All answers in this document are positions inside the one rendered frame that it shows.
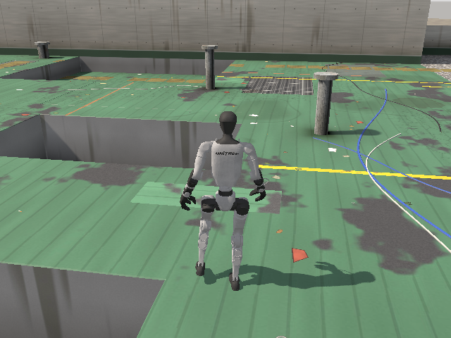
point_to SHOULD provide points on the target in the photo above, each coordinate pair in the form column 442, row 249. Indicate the robot left upper arm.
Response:
column 204, row 148

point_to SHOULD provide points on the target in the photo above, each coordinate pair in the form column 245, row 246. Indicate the right robot hand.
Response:
column 262, row 194

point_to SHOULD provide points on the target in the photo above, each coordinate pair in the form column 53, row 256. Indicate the left robot hand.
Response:
column 184, row 200

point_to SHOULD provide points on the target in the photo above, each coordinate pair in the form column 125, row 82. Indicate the robot right upper arm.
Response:
column 249, row 149

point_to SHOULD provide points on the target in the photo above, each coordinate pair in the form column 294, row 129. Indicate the robot left forearm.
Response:
column 189, row 187

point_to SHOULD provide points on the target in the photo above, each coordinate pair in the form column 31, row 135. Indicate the left robot shin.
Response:
column 202, row 243

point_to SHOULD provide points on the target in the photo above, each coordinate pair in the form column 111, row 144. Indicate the robot right forearm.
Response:
column 260, row 183

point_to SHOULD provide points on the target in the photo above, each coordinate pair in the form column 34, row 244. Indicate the robot right thigh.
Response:
column 240, row 215

